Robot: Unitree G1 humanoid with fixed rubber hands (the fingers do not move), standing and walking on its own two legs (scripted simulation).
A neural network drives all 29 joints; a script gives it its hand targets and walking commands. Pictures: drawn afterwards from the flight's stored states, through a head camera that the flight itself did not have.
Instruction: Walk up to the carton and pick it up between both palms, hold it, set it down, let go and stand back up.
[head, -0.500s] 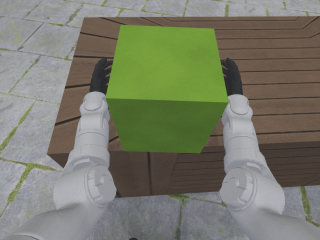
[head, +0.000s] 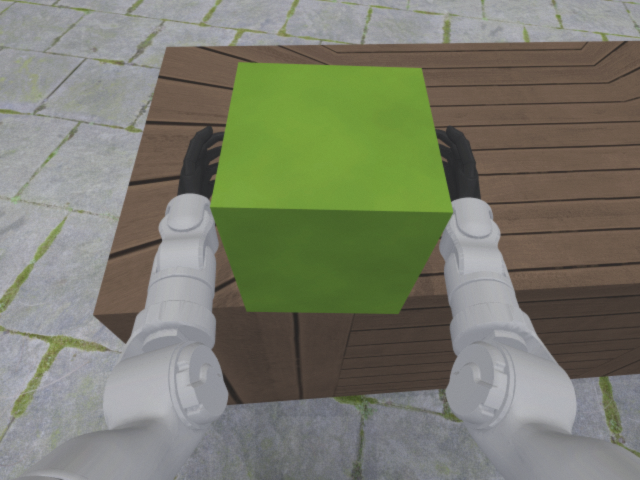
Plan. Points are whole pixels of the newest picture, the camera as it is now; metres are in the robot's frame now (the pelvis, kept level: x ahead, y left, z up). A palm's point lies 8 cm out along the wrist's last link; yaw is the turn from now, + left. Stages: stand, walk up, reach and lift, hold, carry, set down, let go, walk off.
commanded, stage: reach and lift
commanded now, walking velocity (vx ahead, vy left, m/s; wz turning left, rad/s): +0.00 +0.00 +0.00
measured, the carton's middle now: (326, 200) +0.47 +0.04 +0.04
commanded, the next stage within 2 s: none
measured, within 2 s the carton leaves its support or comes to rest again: leaves its support in 0.32 s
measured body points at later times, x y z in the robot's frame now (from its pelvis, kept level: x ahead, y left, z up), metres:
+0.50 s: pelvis -0.03 +0.01 +0.00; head -0.02 +0.03 +0.45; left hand +0.39 +0.20 +0.13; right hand +0.41 -0.13 +0.13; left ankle +0.00 +0.13 -0.75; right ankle -0.04 -0.11 -0.75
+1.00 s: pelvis -0.03 +0.01 +0.00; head -0.05 +0.04 +0.45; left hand +0.38 +0.20 +0.16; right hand +0.40 -0.13 +0.16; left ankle +0.00 +0.13 -0.75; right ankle -0.04 -0.11 -0.75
